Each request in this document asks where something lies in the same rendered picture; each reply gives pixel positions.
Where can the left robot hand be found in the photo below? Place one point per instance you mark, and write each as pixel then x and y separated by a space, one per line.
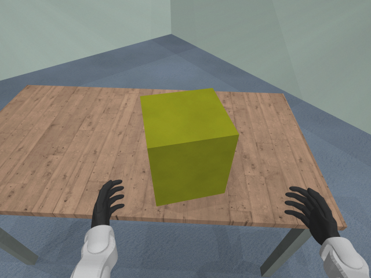
pixel 102 210

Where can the robot left forearm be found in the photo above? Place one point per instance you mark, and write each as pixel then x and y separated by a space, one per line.
pixel 98 254

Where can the robot right forearm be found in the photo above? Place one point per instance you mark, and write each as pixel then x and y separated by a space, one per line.
pixel 340 260

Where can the carton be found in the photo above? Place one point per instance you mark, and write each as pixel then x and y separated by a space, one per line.
pixel 191 142

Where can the right robot hand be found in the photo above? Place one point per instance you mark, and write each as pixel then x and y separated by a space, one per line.
pixel 317 214

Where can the table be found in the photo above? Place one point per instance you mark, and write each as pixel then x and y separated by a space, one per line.
pixel 60 144

